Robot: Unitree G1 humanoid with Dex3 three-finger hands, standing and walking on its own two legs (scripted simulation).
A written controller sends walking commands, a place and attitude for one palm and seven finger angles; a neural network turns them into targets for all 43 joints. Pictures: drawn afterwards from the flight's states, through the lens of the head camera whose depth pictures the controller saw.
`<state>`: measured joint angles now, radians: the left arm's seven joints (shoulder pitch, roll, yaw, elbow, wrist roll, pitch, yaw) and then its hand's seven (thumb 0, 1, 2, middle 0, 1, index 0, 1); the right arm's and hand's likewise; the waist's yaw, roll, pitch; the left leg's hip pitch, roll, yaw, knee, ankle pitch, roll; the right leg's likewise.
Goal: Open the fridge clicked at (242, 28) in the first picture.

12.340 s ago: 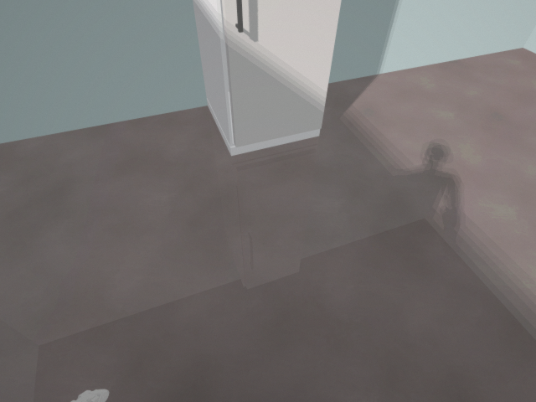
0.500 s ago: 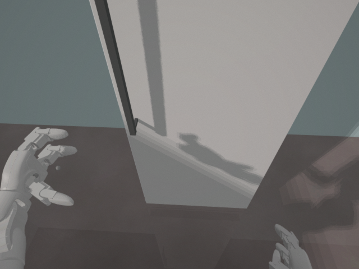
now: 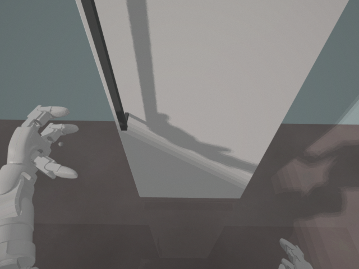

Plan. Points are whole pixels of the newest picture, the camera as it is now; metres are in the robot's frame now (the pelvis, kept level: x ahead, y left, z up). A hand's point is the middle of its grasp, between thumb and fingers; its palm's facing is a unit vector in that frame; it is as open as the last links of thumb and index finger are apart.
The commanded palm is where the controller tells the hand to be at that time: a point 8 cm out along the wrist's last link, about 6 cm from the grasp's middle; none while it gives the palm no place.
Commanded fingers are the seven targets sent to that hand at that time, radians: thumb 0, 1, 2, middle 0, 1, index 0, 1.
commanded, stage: move the hooked fingers beside the handle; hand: left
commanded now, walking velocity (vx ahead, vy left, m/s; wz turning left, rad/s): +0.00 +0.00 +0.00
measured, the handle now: (108, 58) +0.52 +0.20 +0.20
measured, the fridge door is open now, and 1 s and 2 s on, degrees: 0 0 0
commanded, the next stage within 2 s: feel for the door with the fingertips in 1.82 s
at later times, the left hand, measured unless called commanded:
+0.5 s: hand (74, 127) +0.39 +0.26 +0.10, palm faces +0.05 -1.00 +0.00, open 14.0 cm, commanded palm +0.37 +0.31 +0.10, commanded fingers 0.00 -0.50 0.30 -0.30 -1.20 -0.30 -1.20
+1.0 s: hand (86, 110) +0.45 +0.26 +0.10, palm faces +0.03 -1.00 +0.00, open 14.0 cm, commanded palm +0.42 +0.31 +0.09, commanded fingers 0.00 -0.50 0.30 -0.30 -1.20 -0.30 -1.20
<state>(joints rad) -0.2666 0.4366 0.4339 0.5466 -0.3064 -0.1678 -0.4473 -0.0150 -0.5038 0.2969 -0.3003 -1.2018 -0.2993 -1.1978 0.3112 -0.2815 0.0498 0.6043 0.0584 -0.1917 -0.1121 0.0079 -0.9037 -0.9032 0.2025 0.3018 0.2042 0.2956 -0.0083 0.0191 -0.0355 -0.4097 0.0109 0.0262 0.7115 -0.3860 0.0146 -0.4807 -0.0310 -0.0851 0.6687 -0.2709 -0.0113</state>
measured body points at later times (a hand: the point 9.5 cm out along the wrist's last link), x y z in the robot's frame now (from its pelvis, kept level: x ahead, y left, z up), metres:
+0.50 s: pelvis +0.00 +0.01 +0.00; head +0.05 +0.01 +0.45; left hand +0.38 +0.32 +0.10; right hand +0.11 -0.25 -0.10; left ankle -0.01 +0.11 -0.72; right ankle +0.04 -0.12 -0.72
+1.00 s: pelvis +0.01 +0.01 -0.01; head +0.08 +0.02 +0.43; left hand +0.44 +0.31 +0.10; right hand +0.05 -0.27 -0.12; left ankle -0.01 +0.11 -0.72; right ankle +0.04 -0.12 -0.72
